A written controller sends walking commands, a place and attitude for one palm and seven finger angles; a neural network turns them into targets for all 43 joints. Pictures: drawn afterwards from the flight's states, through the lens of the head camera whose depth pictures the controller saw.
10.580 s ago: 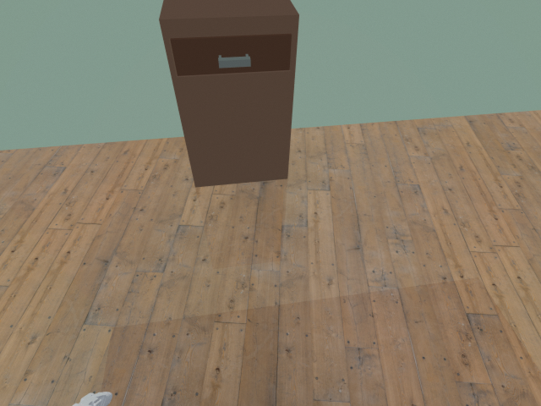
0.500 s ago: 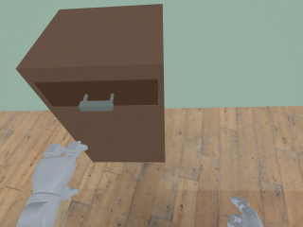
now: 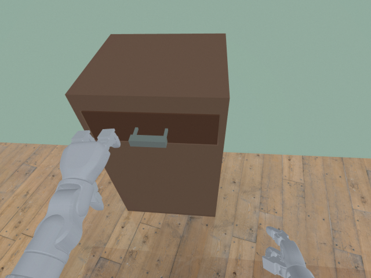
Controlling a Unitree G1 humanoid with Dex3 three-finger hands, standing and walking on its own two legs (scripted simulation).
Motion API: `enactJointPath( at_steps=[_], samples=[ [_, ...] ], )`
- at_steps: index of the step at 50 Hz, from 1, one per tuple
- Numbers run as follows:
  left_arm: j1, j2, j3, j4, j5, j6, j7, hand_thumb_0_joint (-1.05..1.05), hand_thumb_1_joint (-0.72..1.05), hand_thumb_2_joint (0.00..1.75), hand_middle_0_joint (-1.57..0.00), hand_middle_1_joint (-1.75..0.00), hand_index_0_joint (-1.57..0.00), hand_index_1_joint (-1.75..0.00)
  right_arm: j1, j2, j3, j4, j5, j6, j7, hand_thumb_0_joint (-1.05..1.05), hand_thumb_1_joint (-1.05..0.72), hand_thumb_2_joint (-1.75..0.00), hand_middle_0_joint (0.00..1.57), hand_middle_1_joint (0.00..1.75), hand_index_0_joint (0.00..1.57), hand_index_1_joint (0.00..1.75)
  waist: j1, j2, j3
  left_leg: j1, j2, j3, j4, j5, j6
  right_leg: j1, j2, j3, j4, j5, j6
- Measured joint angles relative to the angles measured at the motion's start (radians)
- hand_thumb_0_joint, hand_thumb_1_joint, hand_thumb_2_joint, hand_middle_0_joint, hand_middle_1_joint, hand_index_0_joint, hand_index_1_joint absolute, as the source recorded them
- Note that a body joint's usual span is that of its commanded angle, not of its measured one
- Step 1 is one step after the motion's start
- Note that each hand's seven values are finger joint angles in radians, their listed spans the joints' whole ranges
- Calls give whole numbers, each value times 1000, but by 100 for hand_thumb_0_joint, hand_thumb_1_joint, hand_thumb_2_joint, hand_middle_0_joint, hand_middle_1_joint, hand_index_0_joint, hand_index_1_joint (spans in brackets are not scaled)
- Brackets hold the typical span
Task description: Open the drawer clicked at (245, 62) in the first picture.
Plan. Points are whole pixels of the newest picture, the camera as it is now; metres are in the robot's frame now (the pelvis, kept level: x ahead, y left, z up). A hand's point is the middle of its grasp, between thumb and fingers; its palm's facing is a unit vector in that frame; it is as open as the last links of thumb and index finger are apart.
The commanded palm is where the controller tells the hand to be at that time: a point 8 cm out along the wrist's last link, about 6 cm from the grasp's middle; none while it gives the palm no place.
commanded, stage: raise the hand with hooked fingers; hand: left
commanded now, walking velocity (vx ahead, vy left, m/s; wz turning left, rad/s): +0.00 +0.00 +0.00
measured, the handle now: (149, 135) +0.55 +0.21 -0.07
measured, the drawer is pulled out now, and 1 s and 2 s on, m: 0.00 0.00 0.00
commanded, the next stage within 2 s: move the hooked fingers above the handle in 0.46 s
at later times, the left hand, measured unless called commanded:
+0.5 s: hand (100, 172) +0.29 +0.23 +0.08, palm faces +0.10 -0.06 -0.99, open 13.8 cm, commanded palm +0.27 +0.23 +0.13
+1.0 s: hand (115, 163) +0.34 +0.22 +0.05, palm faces -0.03 -0.02 -1.00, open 13.8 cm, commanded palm +0.33 +0.22 +0.11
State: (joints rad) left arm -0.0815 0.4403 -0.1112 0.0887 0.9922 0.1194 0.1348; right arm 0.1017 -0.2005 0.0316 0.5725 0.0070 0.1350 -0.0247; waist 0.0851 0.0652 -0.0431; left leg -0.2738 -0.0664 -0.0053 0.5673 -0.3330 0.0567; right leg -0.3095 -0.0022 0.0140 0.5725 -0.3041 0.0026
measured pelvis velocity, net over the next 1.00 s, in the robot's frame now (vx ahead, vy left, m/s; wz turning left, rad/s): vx -0.01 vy -0.04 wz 0.01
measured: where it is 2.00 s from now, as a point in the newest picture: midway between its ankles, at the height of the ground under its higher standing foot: outside the picture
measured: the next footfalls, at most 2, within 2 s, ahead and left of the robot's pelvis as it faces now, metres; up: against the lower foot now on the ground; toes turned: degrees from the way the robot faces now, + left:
none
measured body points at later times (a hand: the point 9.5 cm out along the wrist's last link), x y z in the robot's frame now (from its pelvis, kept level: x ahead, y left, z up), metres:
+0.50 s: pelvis -0.01 -0.01 +0.01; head +0.02 -0.04 +0.45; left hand +0.28 +0.23 +0.14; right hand +0.16 -0.24 -0.12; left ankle -0.03 +0.08 -0.73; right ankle +0.00 -0.13 -0.73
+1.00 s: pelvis -0.01 -0.04 +0.00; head +0.03 -0.06 +0.45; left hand +0.34 +0.22 +0.11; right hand +0.16 -0.28 -0.12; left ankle -0.03 +0.08 -0.73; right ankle +0.00 -0.13 -0.73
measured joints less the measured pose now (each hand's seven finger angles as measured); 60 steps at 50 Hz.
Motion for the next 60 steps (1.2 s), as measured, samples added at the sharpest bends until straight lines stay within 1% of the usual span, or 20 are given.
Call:
enactJointPath(
  at_steps=[6,10,13,16,20,22,25,27,29,32,34,37,42,45,49,54,58,60],
  samples=[
    [-76,25,12,35,-21,-13,-67,0,-48,30,-32,-120,-32,-119,27,-6,4,15,0,6,4,1,-90,-90,21,30,20,29,4,4,18,19,-4,-12,-37,26,3,28,-5,-11,-48,28,3],
    [-58,23,24,29,-38,-46,-99,0,-48,30,-32,-120,-32,-119,53,-22,-6,24,-2,7,11,1,-90,-90,21,30,20,29,0,8,23,22,-3,-9,-55,38,4,31,-4,-8,-68,41,4],
    [-24,20,27,16,-39,-84,-105,0,-48,30,-32,-120,-32,-120,71,-35,-15,29,-6,6,14,1,-90,-90,21,30,20,29,-5,6,30,21,-1,-6,-63,43,3,27,-2,-4,-73,47,3],
    [3,20,28,1,-31,-128,-82,0,-48,30,-32,-120,-32,-120,84,-46,-28,37,-10,1,12,1,-90,-90,21,30,20,29,-5,1,41,17,1,-5,-64,47,-1,21,0,-4,-71,49,0],
    [18,23,38,-18,-20,-164,-21,0,-49,30,-32,-120,-32,-120,91,-54,-44,53,-11,-8,8,1,-90,-90,20,30,20,29,-1,-2,46,6,4,-9,-62,50,-8,9,3,-8,-64,49,-6],
    [15,23,45,-16,-21,-161,8,0,-49,30,-32,-120,-32,-120,89,-55,-50,60,-7,-11,7,1,-90,-90,20,30,20,29,2,0,42,2,6,-10,-61,51,-11,3,5,-10,-60,48,-9],
    [4,19,50,0,-24,-128,31,0,-49,30,-32,-120,-32,-120,78,-56,-53,68,0,-10,7,1,-90,-90,20,30,19,29,2,5,30,0,10,-12,-63,52,-16,-2,8,-11,-57,47,-14],
    [-6,14,46,17,-30,-96,31,0,-49,30,-32,-120,-32,-120,69,-57,-52,67,5,-9,6,1,-90,-90,20,30,19,29,1,11,24,2,12,-12,-66,53,-19,-1,10,-12,-56,47,-17],
    [-14,7,36,34,-36,-69,16,0,-49,30,-32,-120,-32,-120,58,-56,-47,62,9,-8,4,1,-90,-90,20,30,19,29,-2,14,21,6,14,-13,-70,55,-22,1,12,-12,-55,46,-20],
    [-32,1,13,71,-34,-55,-12,0,-49,30,-32,-120,-32,-120,44,-54,-37,54,10,-9,-5,1,-90,-90,20,30,19,29,-7,15,17,10,18,-15,-72,56,-26,2,16,-15,-52,44,-26],
    [-53,2,3,105,-29,-67,-27,0,-49,30,-32,-120,-32,-120,35,-51,-31,50,9,-12,-12,1,-90,-90,20,30,20,29,-10,9,17,8,21,-17,-70,55,-30,-1,19,-17,-47,42,-30],
    [-89,12,8,160,-18,-107,-37,0,-49,30,-32,-120,-32,-120,27,-45,-25,46,7,-18,-24,1,-90,-90,20,30,20,29,-13,-4,19,-3,27,-19,-61,51,-37,-13,25,-20,-38,38,-37],
    [-132,30,39,218,-7,-167,-10,0,-49,30,-32,-120,-32,-120,37,-46,-39,46,5,-29,-36,1,-90,-90,20,30,20,29,-16,-12,12,-35,36,-24,-37,40,-46,-40,34,-25,-22,31,-46],
    [-170,34,50,268,-3,-174,8,0,-49,30,-32,-120,-32,-120,50,-54,-49,54,9,-31,-38,1,-90,-90,20,30,20,29,-18,-11,4,-61,37,-26,-20,32,-47,-65,35,-28,-7,23,-47],
    [-216,36,50,336,1,-169,13,0,-49,30,-32,-120,-32,-120,72,-62,-60,65,10,-29,-38,1,-90,-90,20,30,20,29,-25,-10,-7,-97,35,-26,1,22,-46,-100,34,-29,13,14,-46],
    [-242,18,34,365,6,-185,17,0,-48,30,-32,-120,-32,-120,105,-66,-77,70,7,-22,-32,1,-90,-90,20,30,20,29,-39,-7,-21,-132,32,-22,25,7,-41,-135,31,-26,35,1,-42],
    [-263,-2,33,391,23,-212,51,0,-48,30,-32,-120,-32,-120,122,-63,-84,78,6,-15,-29,1,-90,-90,20,30,20,29,-52,-9,-31,-155,30,-13,45,-5,-36,-161,30,-17,55,-9,-37],
    [-277,-6,43,414,36,-215,76,0,-48,30,-32,-120,-32,-120,127,-59,-85,80,7,-11,-27,1,-90,-90,20,30,20,29,-59,-11,-36,-166,30,-7,53,-11,-34,-174,30,-11,64,-12,-36]
  ],
)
